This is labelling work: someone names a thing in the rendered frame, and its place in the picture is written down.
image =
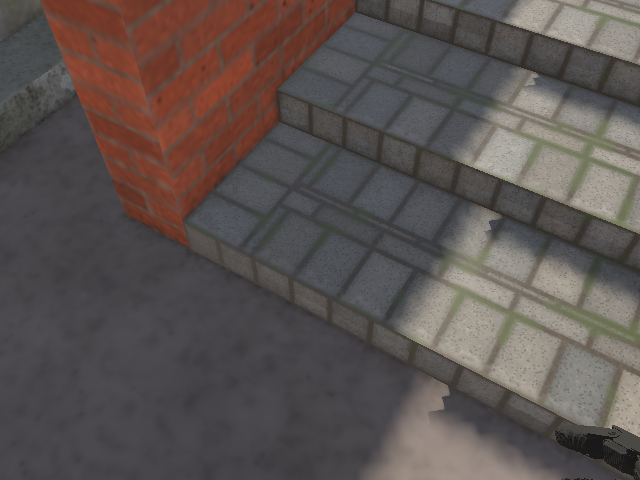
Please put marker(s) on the stairs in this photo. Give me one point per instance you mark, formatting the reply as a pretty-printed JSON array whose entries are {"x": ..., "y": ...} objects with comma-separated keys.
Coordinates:
[{"x": 457, "y": 183}]

